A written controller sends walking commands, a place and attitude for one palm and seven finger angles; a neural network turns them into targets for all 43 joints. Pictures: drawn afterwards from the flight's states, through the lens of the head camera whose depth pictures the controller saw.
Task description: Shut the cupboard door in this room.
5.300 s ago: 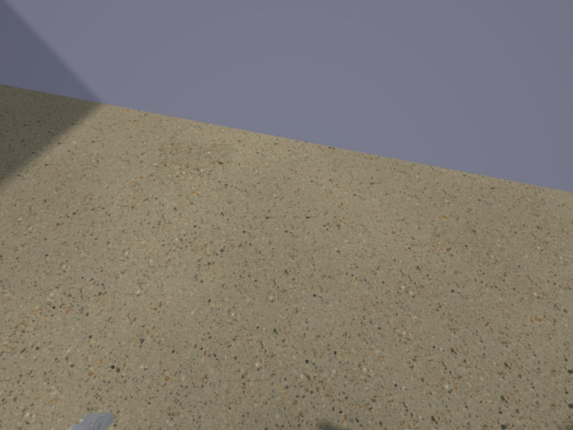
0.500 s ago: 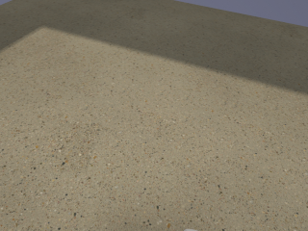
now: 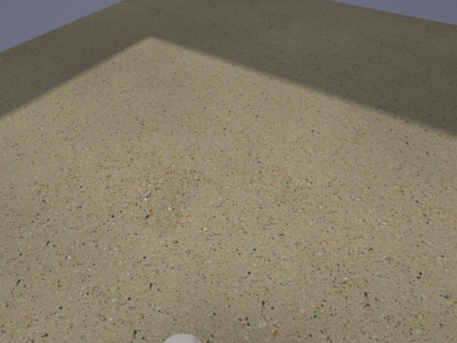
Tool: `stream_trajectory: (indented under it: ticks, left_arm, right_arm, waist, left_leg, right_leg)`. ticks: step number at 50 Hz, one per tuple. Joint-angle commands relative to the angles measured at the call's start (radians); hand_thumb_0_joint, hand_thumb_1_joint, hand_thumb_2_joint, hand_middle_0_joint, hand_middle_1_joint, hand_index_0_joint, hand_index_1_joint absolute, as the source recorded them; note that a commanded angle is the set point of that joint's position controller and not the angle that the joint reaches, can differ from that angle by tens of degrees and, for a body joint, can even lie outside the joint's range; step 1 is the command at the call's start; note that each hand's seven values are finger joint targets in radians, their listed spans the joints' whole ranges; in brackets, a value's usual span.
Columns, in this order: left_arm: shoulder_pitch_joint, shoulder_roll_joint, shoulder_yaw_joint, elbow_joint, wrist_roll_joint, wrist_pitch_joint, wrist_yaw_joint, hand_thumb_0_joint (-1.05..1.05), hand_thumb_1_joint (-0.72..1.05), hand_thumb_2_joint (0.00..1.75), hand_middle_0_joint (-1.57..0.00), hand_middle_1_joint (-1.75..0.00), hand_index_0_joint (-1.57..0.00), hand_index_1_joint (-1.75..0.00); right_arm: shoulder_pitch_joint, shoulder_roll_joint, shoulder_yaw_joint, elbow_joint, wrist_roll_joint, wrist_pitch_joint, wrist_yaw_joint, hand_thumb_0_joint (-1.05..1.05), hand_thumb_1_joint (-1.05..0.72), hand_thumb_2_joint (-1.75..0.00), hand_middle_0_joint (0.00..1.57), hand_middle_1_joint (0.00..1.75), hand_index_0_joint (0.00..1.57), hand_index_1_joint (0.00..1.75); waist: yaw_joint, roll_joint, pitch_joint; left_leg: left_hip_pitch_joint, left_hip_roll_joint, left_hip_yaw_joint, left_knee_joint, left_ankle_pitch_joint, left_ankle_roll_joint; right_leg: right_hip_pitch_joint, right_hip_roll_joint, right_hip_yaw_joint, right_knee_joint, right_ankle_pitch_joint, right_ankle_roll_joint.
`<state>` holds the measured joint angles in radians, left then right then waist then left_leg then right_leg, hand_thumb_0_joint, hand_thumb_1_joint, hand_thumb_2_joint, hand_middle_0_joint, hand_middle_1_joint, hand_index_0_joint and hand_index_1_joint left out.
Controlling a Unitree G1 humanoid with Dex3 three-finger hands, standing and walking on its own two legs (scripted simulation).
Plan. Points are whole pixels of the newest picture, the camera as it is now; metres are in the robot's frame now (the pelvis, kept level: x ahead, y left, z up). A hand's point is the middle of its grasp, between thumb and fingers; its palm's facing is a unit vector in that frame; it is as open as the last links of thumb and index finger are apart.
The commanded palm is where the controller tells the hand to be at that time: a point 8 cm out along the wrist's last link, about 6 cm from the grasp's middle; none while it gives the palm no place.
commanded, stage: turn or walk to find it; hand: left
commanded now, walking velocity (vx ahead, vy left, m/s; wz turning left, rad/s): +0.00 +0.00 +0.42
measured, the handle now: out of the picture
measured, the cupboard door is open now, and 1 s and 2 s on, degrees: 84 84 84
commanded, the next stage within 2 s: none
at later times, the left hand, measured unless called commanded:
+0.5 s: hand out of the picture +0.03 +0.26 -0.16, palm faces +0.22 -0.94 -0.25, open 7.4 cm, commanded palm none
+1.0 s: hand out of the picture -0.11 +0.23 -0.19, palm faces +0.47 -0.86 -0.23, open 7.4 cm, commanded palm none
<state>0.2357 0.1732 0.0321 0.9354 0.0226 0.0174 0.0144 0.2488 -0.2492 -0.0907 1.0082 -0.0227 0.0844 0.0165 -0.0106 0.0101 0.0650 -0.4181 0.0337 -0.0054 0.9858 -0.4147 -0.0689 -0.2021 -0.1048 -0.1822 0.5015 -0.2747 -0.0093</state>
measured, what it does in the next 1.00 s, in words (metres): steps on the spot, turning left: left foot, then right foot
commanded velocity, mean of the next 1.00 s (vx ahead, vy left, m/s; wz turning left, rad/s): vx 0.00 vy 0.00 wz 0.42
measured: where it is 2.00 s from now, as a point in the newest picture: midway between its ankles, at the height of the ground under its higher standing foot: outside the picture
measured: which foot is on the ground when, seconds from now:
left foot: up 0.00-0.12, down 0.14-0.58, up 0.60-0.98, down 1.00-1.00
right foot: down 0.00-0.14, up 0.16-0.56, down 0.58-1.00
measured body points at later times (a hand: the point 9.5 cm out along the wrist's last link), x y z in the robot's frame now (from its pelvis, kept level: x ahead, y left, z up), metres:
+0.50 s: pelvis -0.02 +0.04 +0.00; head +0.00 +0.04 +0.45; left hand +0.02 +0.31 -0.14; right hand +0.10 -0.19 -0.14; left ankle -0.03 +0.14 -0.74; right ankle +0.00 -0.10 -0.71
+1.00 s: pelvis -0.06 +0.03 -0.02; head -0.03 +0.06 +0.43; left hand -0.13 +0.28 -0.17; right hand +0.11 -0.18 -0.15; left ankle -0.11 +0.14 -0.74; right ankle +0.00 -0.09 -0.74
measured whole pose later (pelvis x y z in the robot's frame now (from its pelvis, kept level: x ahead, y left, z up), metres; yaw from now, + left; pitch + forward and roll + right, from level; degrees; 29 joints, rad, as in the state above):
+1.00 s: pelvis -0.06 +0.03 -0.02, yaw +26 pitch -1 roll +0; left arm 0.25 0.22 0.05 0.95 0.02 0.03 0.01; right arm 0.20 -0.23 -0.07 0.98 -0.02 0.05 0.02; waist 0.01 -0.03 0.08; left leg -0.26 0.03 0.06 0.59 -0.29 -0.03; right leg -0.28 -0.17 -0.23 0.65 -0.33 0.04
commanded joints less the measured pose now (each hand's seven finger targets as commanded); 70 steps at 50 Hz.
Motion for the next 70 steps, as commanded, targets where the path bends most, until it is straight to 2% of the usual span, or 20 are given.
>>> stream_trajectory:
  ticks: [1, 5, 7, 8, 13, 23, 27, 28, 29, 30, 34, 43, 47, 48, 50, 56, 62, 68, 69, 70]
  left_arm:
    - [0.068, 0.243, 0.067, -0.031, 0.012, -0.019, 0.016, 0.0, 0.9, 0.9, -0.2, -0.3, -0.2, -0.3]
    - [0.027, 0.236, 0.067, -0.02, -0.004, -0.006, 0.014, 0.0, 0.9, 0.9, -0.2, -0.3, -0.2, -0.3]
    - [0.018, 0.13, 0.041, -0.08, -0.008, 0.007, 0.006, 0.0, 0.9, 0.9, -0.2, -0.3, -0.2, -0.3]
    - [-0.047, 0.146, 0.039, -0.084, -0.001, 0.021, 0.014, 0.0, 0.9, 0.9, -0.2, -0.3, -0.2, -0.3]
    - [-0.028, 0.147, 0.045, -0.032, -0.006, 0.016, -0.004, 0.0, 0.9, 0.9, -0.2, -0.3, -0.2, -0.3]
    - [-0.073, 0.123, 0.038, -0.083, -0.013, 0.011, 0.006, 0.0, 0.9, 0.9, -0.2, -0.3, -0.2, -0.3]
    - [0.025, 0.142, 0.044, -0.066, -0.014, -0.008, 0.012, 0.0, 0.9, 0.9, -0.2, -0.3, -0.2, -0.3]
    - [0.05, 0.188, 0.053, -0.066, -0.007, -0.018, 0.017, 0.0, 0.9, 0.9, -0.2, -0.3, -0.2, -0.3]
    - [0.066, 0.271, 0.069, -0.067, 0.007, -0.025, 0.023, 0.0, 0.9, 0.9, -0.2, -0.3, -0.2, -0.3]
    - [0.053, 0.289, 0.073, -0.084, 0.002, -0.02, 0.023, 0.0, 0.9, 0.9, -0.2, -0.3, -0.2, -0.3]
    - [-0.1, 0.186, 0.048, -0.115, -0.001, -0.025, 0.02, 0.0, 0.9, 0.9, -0.2, -0.3, -0.2, -0.3]
    - [0.033, 0.241, 0.065, -0.049, 0.011, -0.019, 0.017, 0.0, 0.9, 0.9, -0.2, -0.3, -0.2, -0.3]
    - [0.02, 0.25, 0.071, -0.031, 0.003, -0.01, 0.015, 0.0, 0.9, 0.9, -0.2, -0.3, -0.2, -0.3]
    - [0.014, 0.231, 0.068, -0.037, -0.007, -0.002, 0.013, 0.0, 0.9, 0.9, -0.2, -0.3, -0.2, -0.3]
    - [-0.023, 0.13, 0.039, -0.097, -0.007, 0.013, 0.004, 0.0, 0.9, 0.9, -0.2, -0.3, -0.2, -0.3]
    - [-0.035, 0.141, 0.045, -0.038, -0.007, 0.016, -0.006, 0.0, 0.9, 0.9, -0.2, -0.3, -0.2, -0.3]
    - [-0.079, 0.123, 0.038, -0.067, -0.012, 0.014, 0.001, 0.0, 0.9, 0.9, -0.2, -0.3, -0.2, -0.3]
    - [0.042, 0.131, 0.04, -0.05, -0.015, -0.006, 0.009, 0.0, 0.9, 0.9, -0.2, -0.3, -0.2, -0.3]
    - [0.062, 0.167, 0.047, -0.047, -0.009, -0.015, 0.014, 0.0, 0.9, 0.9, -0.2, -0.3, -0.2, -0.3]
    - [0.079, 0.253, 0.064, -0.05, 0.006, -0.024, 0.022, 0.0, 0.9, 0.9, -0.2, -0.3, -0.2, -0.3]
  right_arm:
    - [-0.114, -0.034, 0.015, -0.108, 0.014, -0.042, -0.002, 0.0, -0.9, -0.9, 0.2, 0.3, 0.2, 0.3]
    - [-0.005, -0.067, 0.012, -0.079, 0.015, -0.062, -0.006, 0.0, -0.9, -0.9, 0.2, 0.3, 0.2, 0.3]
    - [0.057, -0.238, -0.023, -0.081, 0.005, -0.071, -0.013, 0.0, -0.9, -0.9, 0.2, 0.3, 0.2, 0.3]
    - [0.08, -0.228, -0.023, -0.061, 0.003, -0.07, -0.022, 0.0, -0.9, -0.9, 0.2, 0.3, 0.2, 0.3]
    - [-0.062, -0.149, 0.007, -0.102, 0.004, -0.081, -0.038, 0.0, -0.9, -0.9, 0.2, 0.3, 0.2, 0.3]
    - [-0.04, -0.157, -0.012, -0.116, -0.005, -0.065, -0.03, 0.0, -0.9, -0.9, 0.2, 0.3, 0.2, 0.3]
    - [-0.068, -0.142, -0.014, -0.131, 0.004, -0.061, -0.024, 0.0, -0.9, -0.9, 0.2, 0.3, 0.2, 0.3]
    - [-0.057, -0.1, -0.01, -0.136, 0.012, -0.063, -0.019, 0.0, -0.9, -0.9, 0.2, 0.3, 0.2, 0.3]
    - [-0.046, -0.038, 0.002, -0.161, 0.016, -0.064, -0.013, 0.0, -0.9, -0.9, 0.2, 0.3, 0.2, 0.3]
    - [-0.074, -0.077, -0.012, -0.173, 0.006, -0.05, -0.016, 0.0, -0.9, -0.9, 0.2, 0.3, 0.2, 0.3]
    - [-0.016, -0.069, -0.015, -0.102, -0.002, -0.027, 0.002, 0.0, -0.9, -0.9, 0.2, 0.3, 0.2, 0.3]
    - [-0.105, -0.037, 0.011, -0.11, 0.01, -0.037, 0.001, 0.0, -0.9, -0.9, 0.2, 0.3, 0.2, 0.3]
    - [-0.028, -0.044, 0.017, -0.091, 0.014, -0.056, -0.006, 0.0, -0.9, -0.9, 0.2, 0.3, 0.2, 0.3]
    - [0.015, -0.076, 0.01, -0.081, 0.011, -0.065, -0.005, 0.0, -0.9, -0.9, 0.2, 0.3, 0.2, 0.3]
    - [0.068, -0.237, -0.021, -0.089, 0.005, -0.068, -0.01, 0.0, -0.9, -0.9, 0.2, 0.3, 0.2, 0.3]
    - [-0.057, -0.148, 0.005, -0.103, 0.003, -0.082, -0.037, 0.0, -0.9, -0.9, 0.2, 0.3, 0.2, 0.3]
    - [-0.017, -0.158, -0.008, -0.099, -0.001, -0.072, -0.034, 0.0, -0.9, -0.9, 0.2, 0.3, 0.2, 0.3]
    - [-0.077, -0.148, -0.016, -0.127, 0.003, -0.06, -0.024, 0.0, -0.9, -0.9, 0.2, 0.3, 0.2, 0.3]
    - [-0.073, -0.115, -0.012, -0.132, 0.01, -0.061, -0.02, 0.0, -0.9, -0.9, 0.2, 0.3, 0.2, 0.3]
    - [-0.061, -0.05, -0.002, -0.149, 0.017, -0.06, -0.012, 0.0, -0.9, -0.9, 0.2, 0.3, 0.2, 0.3]
  waist:
    - [0.066, -0.22, -0.071]
    - [-0.005, -0.135, -0.137]
    - [-0.036, 0.303, -0.141]
    - [-0.068, 0.254, -0.137]
    - [-0.002, 0.143, -0.07]
    - [-0.019, 0.144, -0.086]
    - [0.034, 0.093, -0.112]
    - [0.045, -0.014, -0.128]
    - [0.05, -0.275, -0.123]
    - [0.063, -0.272, -0.103]
    - [-0.017, -0.137, -0.022]
    - [0.057, -0.201, -0.059]
    - [0.015, -0.191, -0.109]
    - [-0.012, -0.095, -0.133]
    - [-0.043, 0.289, -0.11]
    - [0.0, 0.138, -0.084]
    - [-0.029, 0.133, -0.099]
    - [0.033, 0.115, -0.121]
    - [0.044, 0.035, -0.117]
    - [0.051, -0.21, -0.111]
  left_leg:
    - [-0.007, -0.013, 0.068, -0.208, -0.07, 0.009]
    - [0.265, -0.009, 0.078, -0.586, 0.217, 0.035]
    - [0.443, 0.368, -0.349, -0.653, 0.736, 0.217]
    - [0.347, 0.364, -0.322, -0.662, 0.626, 0.256]
    - [0.3, 0.204, -0.184, -0.651, 0.639, 0.22]
    - [0.264, 0.189, -0.3, -0.628, 0.584, 0.242]
    - [0.12, 0.118, -0.296, -0.536, 0.473, 0.179]
    - [0.003, 0.054, -0.243, -0.436, 0.318, 0.126]
    - [-0.158, -0.094, -0.068, -0.233, -0.014, 0.054]
    - [-0.14, -0.08, -0.068, -0.026, -0.164, 0.045]
    - [-0.123, -0.02, -0.054, 0.235, 0.029, 0.026]
    - [-0.023, -0.005, 0.059, -0.143, -0.058, 0.006]
    - [0.172, -0.018, 0.102, -0.457, 0.11, 0.024]
    - [0.292, 0.009, 0.068, -0.577, 0.235, 0.038]
    - [0.359, 0.366, -0.344, -0.681, 0.583, 0.216]
    - [0.293, 0.209, -0.184, -0.654, 0.588, 0.223]
    - [0.325, 0.21, -0.249, -0.634, 0.606, 0.245]
    - [0.153, 0.137, -0.27, -0.545, 0.488, 0.186]
    - [0.047, 0.082, -0.235, -0.473, 0.357, 0.137]
    - [-0.136, -0.051, -0.095, -0.282, 0.074, 0.066]
  right_leg:
    - [0.126, -0.247, 0.178, -0.111, 0.436, -0.134]
    - [0.029, -0.202, 0.078, 0.079, 0.388, -0.029]
    - [-0.36, -0.02, 0.028, 0.427, -0.355, 0.089]
    - [-0.326, -0.022, 0.112, 0.536, -0.357, 0.079]
    - [-0.328, -0.007, 0.151, 0.58, -0.144, 0.089]
    - [-0.189, 0.054, 0.148, 0.285, -0.169, 0.083]
    - [0.059, 0.063, 0.134, -0.052, 0.051, 0.07]
    - [0.183, -0.042, 0.237, -0.154, 0.077, 0.042]
    - [0.241, -0.289, 0.481, -0.217, 0.139, -0.059]
    - [0.104, -0.392, 0.514, -0.244, 0.162, -0.149]
    - [-0.033, -0.212, 0.258, -0.218, 0.108, -0.105]
    - [0.097, -0.244, 0.167, -0.138, 0.343, -0.129]
    - [0.054, -0.233, 0.096, 0.003, 0.395, -0.066]
    - [-0.03, -0.2, 0.054, 0.101, 0.293, -0.014]
    - [-0.338, -0.022, 0.037, 0.454, -0.351, 0.083]
    - [-0.32, -0.007, 0.15, 0.567, -0.15, 0.088]
    - [-0.269, 0.031, 0.149, 0.39, -0.186, 0.092]
    - [0.023, 0.066, 0.117, -0.018, 0.025, 0.073]
    - [0.138, 0.001, 0.177, -0.131, 0.078, 0.057]
    - [0.223, -0.229, 0.422, -0.217, 0.087, -0.023]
